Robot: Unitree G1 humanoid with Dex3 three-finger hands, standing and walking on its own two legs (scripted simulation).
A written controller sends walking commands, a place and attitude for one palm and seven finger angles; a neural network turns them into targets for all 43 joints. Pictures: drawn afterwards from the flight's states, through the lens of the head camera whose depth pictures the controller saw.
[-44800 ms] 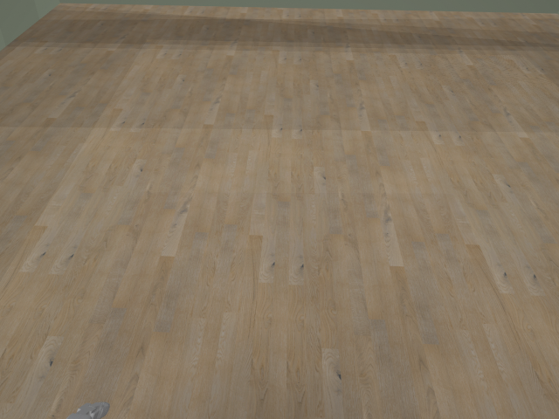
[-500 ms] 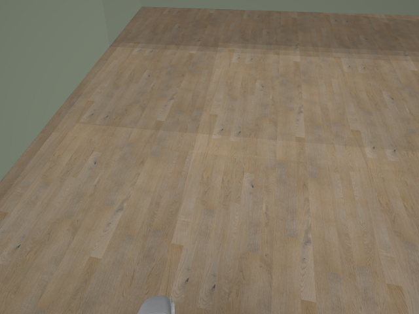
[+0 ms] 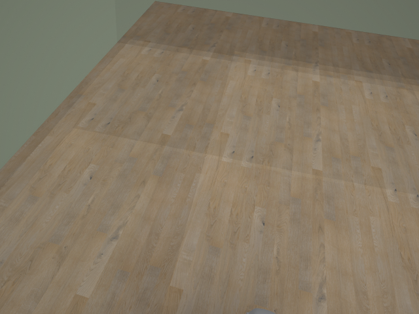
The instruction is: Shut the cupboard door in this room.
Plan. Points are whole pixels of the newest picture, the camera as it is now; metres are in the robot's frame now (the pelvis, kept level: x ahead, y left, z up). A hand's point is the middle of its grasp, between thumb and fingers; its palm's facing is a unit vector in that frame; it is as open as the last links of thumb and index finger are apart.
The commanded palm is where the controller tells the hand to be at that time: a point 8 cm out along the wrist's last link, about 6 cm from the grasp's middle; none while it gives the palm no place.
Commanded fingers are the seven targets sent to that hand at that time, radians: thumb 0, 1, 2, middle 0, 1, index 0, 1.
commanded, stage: walk around to get in front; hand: left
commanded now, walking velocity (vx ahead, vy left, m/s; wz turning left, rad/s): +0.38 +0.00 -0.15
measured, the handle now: out of the picture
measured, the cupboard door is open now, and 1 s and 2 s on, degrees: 86 86 86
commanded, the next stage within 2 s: walk to a spot facing it in 0.54 s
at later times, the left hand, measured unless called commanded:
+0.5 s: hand (174, 235) +0.32 +0.11 -0.16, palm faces +0.01 -0.98 -0.22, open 7.2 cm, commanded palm none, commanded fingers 0.00 0.90 0.90 -0.20 -0.30 -0.20 -0.30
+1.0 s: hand (158, 197) +0.43 +0.18 -0.17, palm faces +0.21 -0.96 -0.19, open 7.4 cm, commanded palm none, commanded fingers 0.00 0.90 0.90 -0.20 -0.30 -0.20 -0.30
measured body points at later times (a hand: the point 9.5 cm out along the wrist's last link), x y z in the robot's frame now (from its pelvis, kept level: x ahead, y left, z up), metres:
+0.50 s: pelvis +0.22 -0.07 +0.00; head +0.25 -0.08 +0.45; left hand +0.31 +0.17 -0.14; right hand +0.19 -0.29 -0.16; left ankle +0.19 +0.08 -0.64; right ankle +0.25 -0.16 -0.74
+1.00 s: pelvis +0.39 -0.02 +0.00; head +0.43 +0.01 +0.45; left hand +0.42 +0.23 -0.16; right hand +0.50 -0.24 -0.14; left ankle +0.43 +0.07 -0.74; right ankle +0.42 -0.17 -0.66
